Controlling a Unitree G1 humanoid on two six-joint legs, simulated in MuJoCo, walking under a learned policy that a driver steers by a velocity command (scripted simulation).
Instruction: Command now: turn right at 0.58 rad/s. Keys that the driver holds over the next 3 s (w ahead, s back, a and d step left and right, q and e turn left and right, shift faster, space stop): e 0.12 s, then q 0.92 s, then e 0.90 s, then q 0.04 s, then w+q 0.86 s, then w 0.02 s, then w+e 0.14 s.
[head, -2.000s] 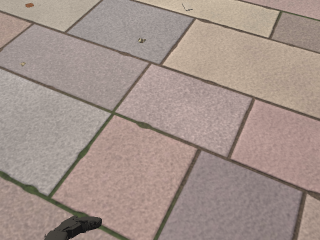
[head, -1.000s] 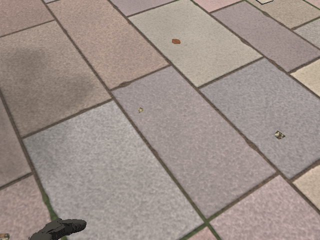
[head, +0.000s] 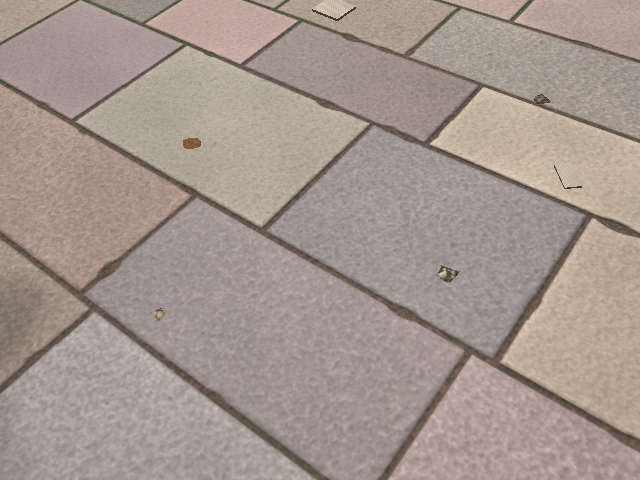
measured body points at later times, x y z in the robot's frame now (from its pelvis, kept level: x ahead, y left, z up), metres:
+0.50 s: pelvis +0.00 +0.00 +0.01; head +0.01 +0.01 +0.46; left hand +0.13 +0.26 -0.12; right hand +0.08 -0.27 -0.11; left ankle +0.00 +0.11 -0.73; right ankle -0.02 -0.09 -0.71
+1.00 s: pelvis -0.03 -0.03 +0.01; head +0.01 -0.04 +0.46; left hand +0.00 +0.26 -0.09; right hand +0.16 -0.27 -0.12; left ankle -0.08 +0.08 -0.67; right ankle -0.01 -0.12 -0.73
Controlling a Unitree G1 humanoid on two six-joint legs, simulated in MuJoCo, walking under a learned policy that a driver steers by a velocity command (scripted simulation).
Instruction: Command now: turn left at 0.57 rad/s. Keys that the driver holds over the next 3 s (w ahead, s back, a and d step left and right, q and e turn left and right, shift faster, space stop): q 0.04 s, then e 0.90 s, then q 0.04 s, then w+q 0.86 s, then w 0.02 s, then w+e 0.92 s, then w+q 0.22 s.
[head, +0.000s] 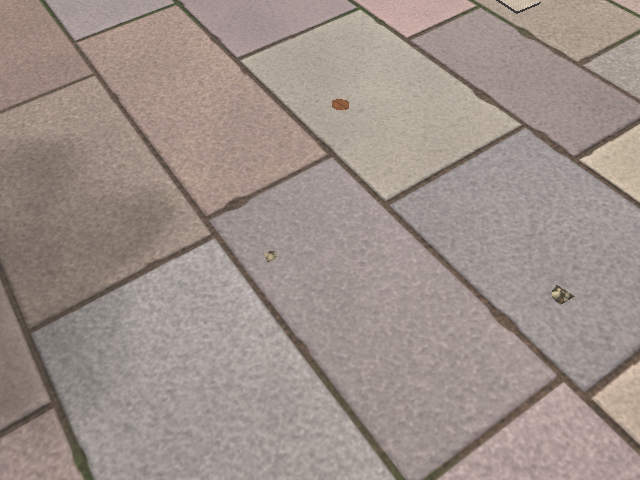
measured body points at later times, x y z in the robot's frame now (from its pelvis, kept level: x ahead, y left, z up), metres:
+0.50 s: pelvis -0.02 +0.03 +0.00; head +0.01 +0.04 +0.44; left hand +0.05 +0.30 -0.14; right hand +0.10 -0.23 -0.12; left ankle -0.02 +0.12 -0.74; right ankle -0.06 -0.09 -0.70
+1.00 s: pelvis -0.04 -0.01 +0.00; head -0.02 -0.04 +0.45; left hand +0.16 +0.22 -0.10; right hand -0.03 -0.31 -0.13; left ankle +0.02 +0.13 -0.69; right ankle -0.06 -0.07 -0.74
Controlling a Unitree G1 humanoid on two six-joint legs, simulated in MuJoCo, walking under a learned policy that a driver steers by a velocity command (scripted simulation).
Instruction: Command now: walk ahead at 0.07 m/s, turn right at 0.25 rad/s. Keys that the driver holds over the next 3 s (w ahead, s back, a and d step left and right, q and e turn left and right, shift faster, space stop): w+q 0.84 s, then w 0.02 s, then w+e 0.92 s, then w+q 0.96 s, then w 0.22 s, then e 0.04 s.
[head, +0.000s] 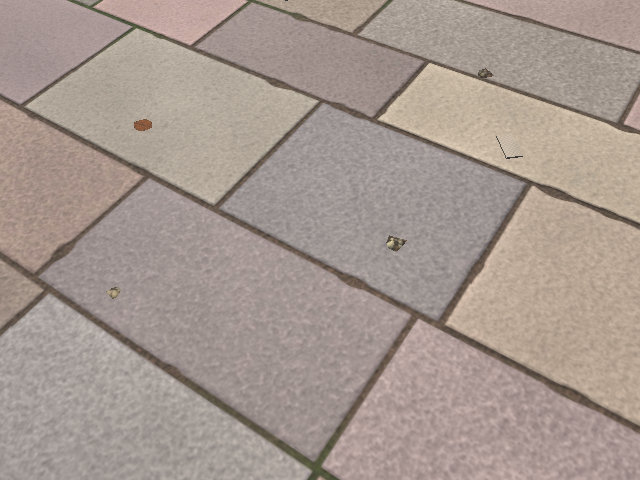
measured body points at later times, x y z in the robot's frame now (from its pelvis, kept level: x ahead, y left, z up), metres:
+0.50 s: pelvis +0.14 +0.05 +0.00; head +0.16 +0.08 +0.45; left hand +0.27 +0.33 -0.12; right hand +0.13 -0.22 -0.12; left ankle +0.02 +0.11 -0.74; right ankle +0.27 -0.08 -0.69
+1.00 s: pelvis +0.40 +0.09 +0.00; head +0.43 +0.10 +0.45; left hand +0.27 +0.32 -0.13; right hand +0.67 -0.06 -0.11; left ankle +0.45 +0.27 -0.69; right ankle +0.39 -0.01 -0.74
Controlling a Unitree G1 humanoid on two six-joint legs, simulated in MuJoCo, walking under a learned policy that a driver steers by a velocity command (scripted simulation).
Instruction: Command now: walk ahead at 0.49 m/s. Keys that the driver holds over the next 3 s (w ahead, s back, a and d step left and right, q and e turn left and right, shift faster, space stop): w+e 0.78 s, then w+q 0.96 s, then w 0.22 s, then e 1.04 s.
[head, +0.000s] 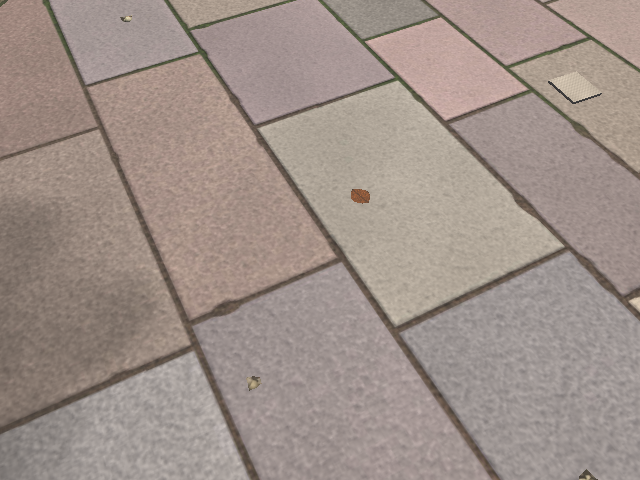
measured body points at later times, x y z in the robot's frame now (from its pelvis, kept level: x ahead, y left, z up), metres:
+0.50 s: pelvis +0.26 +0.02 +0.00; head +0.28 +0.01 +0.45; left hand +0.46 +0.23 -0.12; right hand +0.19 -0.24 -0.13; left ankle +0.21 +0.11 -0.75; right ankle +0.35 -0.15 -0.68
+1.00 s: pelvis +0.50 -0.12 +0.00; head +0.51 -0.14 +0.45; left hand +0.63 +0.11 -0.13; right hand +0.50 -0.40 -0.13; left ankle +0.68 -0.03 -0.67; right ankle +0.43 -0.14 -0.75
